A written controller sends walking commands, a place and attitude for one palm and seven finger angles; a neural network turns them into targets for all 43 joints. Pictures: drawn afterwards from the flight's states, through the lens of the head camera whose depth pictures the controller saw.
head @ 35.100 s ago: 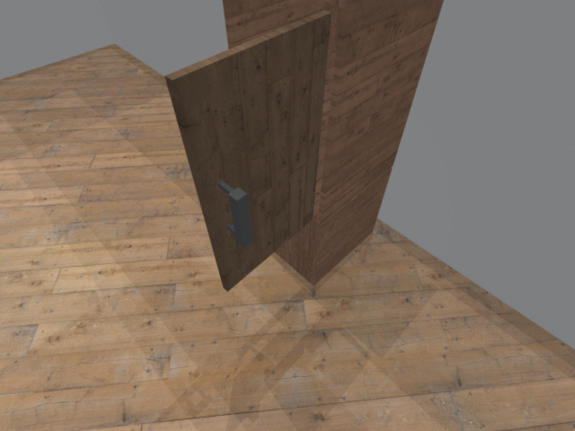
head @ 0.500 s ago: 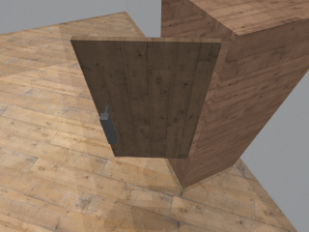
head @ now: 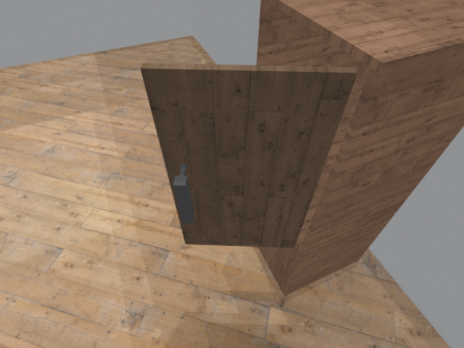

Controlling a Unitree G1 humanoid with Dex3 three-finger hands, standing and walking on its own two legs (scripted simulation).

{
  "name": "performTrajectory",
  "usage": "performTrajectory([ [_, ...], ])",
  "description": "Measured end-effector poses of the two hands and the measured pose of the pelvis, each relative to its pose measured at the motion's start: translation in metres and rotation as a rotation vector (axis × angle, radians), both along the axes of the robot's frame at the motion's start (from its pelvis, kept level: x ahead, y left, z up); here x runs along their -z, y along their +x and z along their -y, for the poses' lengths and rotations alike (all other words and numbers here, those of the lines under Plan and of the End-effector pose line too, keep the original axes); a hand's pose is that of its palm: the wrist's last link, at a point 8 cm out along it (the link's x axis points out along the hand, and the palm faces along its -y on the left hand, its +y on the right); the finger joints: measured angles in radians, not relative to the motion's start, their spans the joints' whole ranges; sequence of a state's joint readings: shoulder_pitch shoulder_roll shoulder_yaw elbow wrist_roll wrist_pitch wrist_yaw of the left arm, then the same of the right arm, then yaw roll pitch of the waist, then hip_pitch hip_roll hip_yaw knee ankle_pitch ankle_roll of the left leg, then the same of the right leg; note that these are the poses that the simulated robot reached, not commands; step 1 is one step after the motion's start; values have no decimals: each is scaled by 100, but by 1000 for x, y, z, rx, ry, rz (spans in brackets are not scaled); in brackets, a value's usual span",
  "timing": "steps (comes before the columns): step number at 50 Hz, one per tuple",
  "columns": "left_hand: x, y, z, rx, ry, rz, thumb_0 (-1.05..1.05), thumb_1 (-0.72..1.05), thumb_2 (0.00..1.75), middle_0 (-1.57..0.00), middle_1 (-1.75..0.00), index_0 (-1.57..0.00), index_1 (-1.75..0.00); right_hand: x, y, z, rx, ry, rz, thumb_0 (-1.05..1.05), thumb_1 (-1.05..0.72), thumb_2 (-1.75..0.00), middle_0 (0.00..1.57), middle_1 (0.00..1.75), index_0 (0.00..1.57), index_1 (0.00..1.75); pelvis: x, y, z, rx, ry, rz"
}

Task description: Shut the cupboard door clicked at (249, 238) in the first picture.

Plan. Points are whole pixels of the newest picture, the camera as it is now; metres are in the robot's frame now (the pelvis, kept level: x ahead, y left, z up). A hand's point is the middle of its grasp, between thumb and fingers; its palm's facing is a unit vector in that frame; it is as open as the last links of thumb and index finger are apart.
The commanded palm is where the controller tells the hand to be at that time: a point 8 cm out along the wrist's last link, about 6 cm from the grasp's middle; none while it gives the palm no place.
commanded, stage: come to a stop and stand still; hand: left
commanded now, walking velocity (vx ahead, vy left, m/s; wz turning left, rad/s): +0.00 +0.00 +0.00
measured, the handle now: (185, 193) +0.44 +0.14 -0.04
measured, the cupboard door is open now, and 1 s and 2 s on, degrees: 64 64 64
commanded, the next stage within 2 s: look again from close up in 0.68 s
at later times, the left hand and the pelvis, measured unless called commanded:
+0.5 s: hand out of the picture +0.06 +0.31 -0.16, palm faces -0.05 -0.96 -0.27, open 7.4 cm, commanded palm none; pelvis -0.02 +0.10 +0.01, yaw -2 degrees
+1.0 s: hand out of the picture -0.03 +0.27 -0.17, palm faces -0.03 -0.98 -0.21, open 7.4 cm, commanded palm none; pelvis -0.02 +0.09 +0.01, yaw -2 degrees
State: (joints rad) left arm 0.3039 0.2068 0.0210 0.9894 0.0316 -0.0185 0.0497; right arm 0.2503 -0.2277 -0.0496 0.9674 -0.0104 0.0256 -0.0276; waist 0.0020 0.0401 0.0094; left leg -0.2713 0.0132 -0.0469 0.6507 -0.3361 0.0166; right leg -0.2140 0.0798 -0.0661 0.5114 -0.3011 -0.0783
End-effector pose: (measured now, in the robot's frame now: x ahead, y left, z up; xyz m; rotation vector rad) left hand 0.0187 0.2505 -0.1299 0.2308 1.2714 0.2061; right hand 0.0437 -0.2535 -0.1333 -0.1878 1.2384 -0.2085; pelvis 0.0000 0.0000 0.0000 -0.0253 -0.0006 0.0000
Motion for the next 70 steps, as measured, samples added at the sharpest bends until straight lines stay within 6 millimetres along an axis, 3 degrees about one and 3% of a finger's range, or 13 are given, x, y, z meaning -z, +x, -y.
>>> performTrajectory([
  [8,-11,56,-62,51,29,130,1,91,90,-20,-30,-20,-30,-15,13,-36,-43,-35,53,1,-91,-90,20,30,20,30,-4,-3,-42,14,10,13],
  [13,-16,74,-85,85,31,168,1,91,90,-20,-30,-20,-30,-20,21,-60,-63,-37,87,1,-90,-90,21,30,20,30,-5,-8,-64,23,10,16],
  [18,-14,70,-98,103,17,149,0,91,90,-20,-30,-20,-30,-21,22,-79,-68,-34,96,1,-90,-90,21,30,20,30,-6,-12,-82,30,12,19],
  [24,-2,44,-103,94,-12,69,0,91,90,-20,-30,-20,-30,-20,11,-93,-55,-37,64,1,-90,-90,21,30,21,30,-6,-15,-96,37,14,25],
  [35,10,-16,-100,45,-44,-91,1,91,90,-20,-30,-20,-30,-13,-29,-103,-4,-30,-48,1,-90,-90,21,30,20,30,-7,-18,-102,39,19,41],
  [43,11,-41,-87,28,-60,-142,1,91,90,-20,-30,-20,-30,-10,-48,-104,17,-6,-95,1,-90,-90,21,30,20,30,-9,-20,-96,37,18,42],
  [51,9,-45,-68,25,-73,-139,0,91,90,-20,-30,-20,-30,-7,-56,-102,26,22,-104,1,-90,-90,21,30,20,30,-10,-23,-86,35,23,39],
  [70,9,-34,-27,44,-109,-97,0,91,90,-20,-30,-20,-30,-5,-69,-87,35,51,-123,1,-91,-90,20,30,20,30,-12,-28,-60,38,23,28],
])
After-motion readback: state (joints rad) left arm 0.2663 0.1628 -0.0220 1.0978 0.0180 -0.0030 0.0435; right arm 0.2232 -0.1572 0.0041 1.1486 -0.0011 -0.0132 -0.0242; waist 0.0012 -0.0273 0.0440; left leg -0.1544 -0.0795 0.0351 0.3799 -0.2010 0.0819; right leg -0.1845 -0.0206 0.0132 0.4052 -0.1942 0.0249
